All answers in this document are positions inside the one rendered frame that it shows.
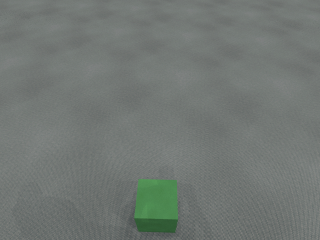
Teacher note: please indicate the carton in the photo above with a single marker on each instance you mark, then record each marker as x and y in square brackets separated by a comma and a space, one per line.
[156, 208]

